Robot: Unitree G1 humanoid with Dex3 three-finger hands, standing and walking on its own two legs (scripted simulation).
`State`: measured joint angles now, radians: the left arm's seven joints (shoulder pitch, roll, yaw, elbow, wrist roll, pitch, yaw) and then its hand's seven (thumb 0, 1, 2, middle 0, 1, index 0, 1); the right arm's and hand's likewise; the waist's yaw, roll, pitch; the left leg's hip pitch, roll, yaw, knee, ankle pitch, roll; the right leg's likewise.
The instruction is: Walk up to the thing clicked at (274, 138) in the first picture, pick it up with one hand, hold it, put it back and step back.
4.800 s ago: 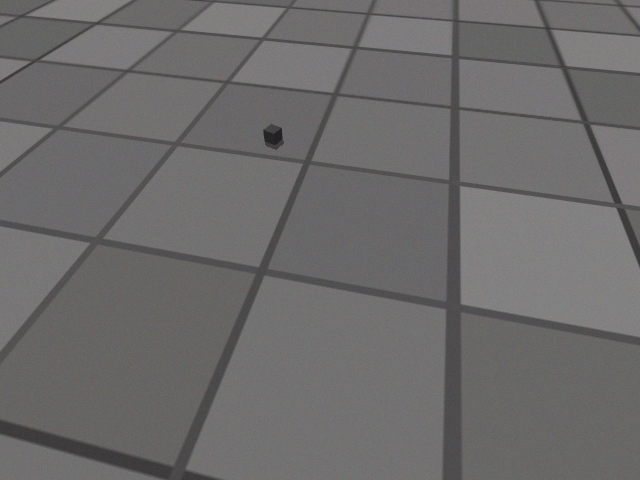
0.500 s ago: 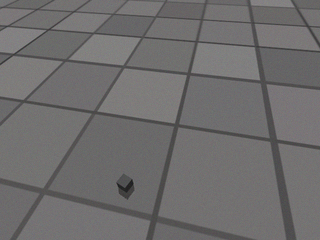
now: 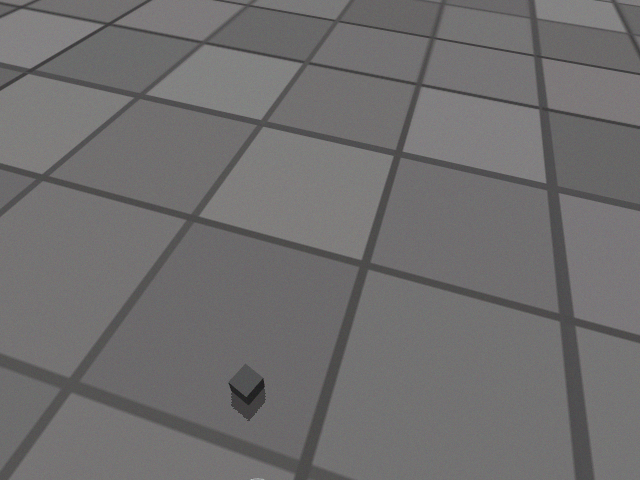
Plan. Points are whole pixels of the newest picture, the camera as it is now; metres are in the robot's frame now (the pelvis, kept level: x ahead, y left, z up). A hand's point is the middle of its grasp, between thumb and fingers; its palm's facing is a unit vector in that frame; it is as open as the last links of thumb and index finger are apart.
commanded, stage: walk up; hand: left
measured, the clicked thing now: (247, 384) +0.51 +0.22 -0.72
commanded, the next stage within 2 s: stand in 1.86 s
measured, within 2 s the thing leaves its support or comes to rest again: neither
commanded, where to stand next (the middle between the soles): +0.11 -0.02 m, yaw -1 degrees
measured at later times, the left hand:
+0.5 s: hand out of the picture +0.09 +0.26 -0.13, palm faces -0.07 -0.91 -0.40, open 7.4 cm
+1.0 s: hand (156, 464) +0.18 +0.23 -0.13, palm faces -0.05 -0.95 -0.32, open 7.4 cm
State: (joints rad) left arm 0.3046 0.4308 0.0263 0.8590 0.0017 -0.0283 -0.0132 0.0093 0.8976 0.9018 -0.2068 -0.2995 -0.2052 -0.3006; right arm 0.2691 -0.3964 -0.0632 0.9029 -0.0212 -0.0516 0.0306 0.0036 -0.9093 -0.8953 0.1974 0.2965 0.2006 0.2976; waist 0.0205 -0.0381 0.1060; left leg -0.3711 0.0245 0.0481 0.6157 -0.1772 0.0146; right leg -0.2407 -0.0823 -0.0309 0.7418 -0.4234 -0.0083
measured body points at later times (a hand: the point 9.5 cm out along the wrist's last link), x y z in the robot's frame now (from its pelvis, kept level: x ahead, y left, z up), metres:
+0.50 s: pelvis +0.04 -0.01 +0.01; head +0.05 -0.03 +0.46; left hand +0.10 +0.30 -0.10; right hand +0.11 -0.31 -0.13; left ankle +0.09 +0.11 -0.72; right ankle +0.07 -0.14 -0.72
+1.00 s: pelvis +0.07 -0.01 +0.03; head +0.08 -0.01 +0.48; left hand +0.18 +0.28 -0.11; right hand +0.14 -0.33 -0.10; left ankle +0.09 +0.11 -0.72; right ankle +0.07 -0.14 -0.72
